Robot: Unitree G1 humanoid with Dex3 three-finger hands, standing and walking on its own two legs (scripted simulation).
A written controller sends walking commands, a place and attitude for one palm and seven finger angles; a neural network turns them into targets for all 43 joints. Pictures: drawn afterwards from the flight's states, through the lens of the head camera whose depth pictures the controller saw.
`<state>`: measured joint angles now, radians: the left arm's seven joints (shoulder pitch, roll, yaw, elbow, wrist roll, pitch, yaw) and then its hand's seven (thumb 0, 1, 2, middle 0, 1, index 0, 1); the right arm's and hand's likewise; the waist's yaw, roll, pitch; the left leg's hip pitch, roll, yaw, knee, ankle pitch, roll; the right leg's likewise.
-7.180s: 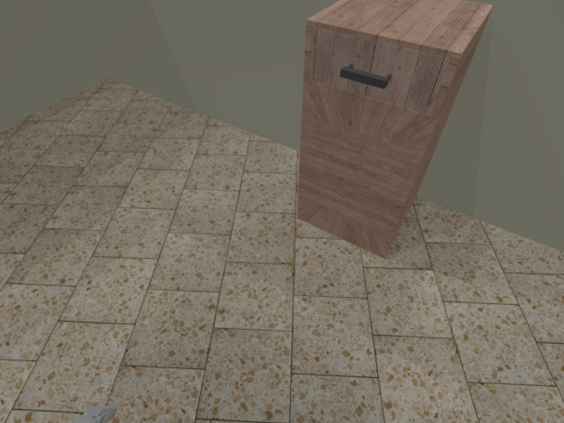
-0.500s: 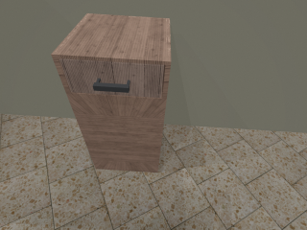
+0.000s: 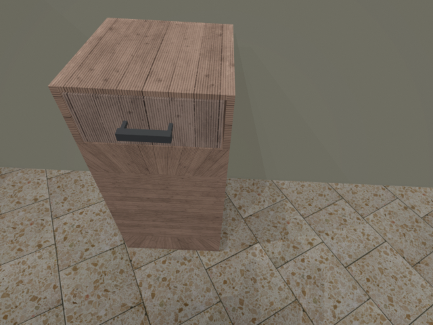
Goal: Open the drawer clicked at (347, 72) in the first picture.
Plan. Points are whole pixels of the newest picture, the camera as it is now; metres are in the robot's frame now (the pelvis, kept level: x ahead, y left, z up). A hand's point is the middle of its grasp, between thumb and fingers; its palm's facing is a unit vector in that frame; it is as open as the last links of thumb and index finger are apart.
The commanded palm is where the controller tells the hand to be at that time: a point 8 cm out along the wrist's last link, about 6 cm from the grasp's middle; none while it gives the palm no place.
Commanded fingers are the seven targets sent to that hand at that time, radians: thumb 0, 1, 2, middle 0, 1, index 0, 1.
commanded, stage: come to a stop and stand still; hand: left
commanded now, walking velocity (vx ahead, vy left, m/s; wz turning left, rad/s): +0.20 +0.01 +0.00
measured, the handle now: (146, 130) +0.56 +0.21 +0.02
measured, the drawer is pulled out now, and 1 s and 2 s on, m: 0.00 0.00 0.00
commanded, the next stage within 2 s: look again from close up in 1.12 s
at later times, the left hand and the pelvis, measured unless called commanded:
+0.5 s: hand out of the picture +0.10 +0.15 -0.16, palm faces +0.10 -0.97 -0.23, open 7.2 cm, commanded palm none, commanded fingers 0.00 0.90 0.90 -0.20 -0.30 -0.20 -0.30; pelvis +0.04 -0.04 +0.00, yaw +2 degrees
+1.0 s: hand out of the picture -0.01 +0.22 -0.16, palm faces +0.04 -0.97 -0.25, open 7.4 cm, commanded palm none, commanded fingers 0.00 0.90 0.90 -0.20 -0.30 -0.20 -0.30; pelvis +0.01 +0.04 +0.00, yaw +0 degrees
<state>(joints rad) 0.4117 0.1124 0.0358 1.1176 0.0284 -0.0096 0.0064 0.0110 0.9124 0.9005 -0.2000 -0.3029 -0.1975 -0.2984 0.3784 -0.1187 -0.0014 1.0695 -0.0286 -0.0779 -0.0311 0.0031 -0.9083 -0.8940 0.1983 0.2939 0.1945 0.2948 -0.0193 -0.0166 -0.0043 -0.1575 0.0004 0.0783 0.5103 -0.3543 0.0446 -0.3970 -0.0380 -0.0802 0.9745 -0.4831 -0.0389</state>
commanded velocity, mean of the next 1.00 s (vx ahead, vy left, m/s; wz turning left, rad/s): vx -0.04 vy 0.05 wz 0.00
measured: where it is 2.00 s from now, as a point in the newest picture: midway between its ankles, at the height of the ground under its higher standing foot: outside the picture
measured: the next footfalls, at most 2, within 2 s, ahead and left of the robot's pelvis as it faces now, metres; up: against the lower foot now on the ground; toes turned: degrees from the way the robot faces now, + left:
right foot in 0.18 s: +0.15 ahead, -0.12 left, +0.00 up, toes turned -7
left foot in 0.62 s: +0.10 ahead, +0.11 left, +0.00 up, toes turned -6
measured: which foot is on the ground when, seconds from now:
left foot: down 0.00-0.20, up 0.22-0.60, down 0.62-1.00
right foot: up 0.00-0.16, down 0.18-0.70, up 0.72-0.82, down 0.84-1.00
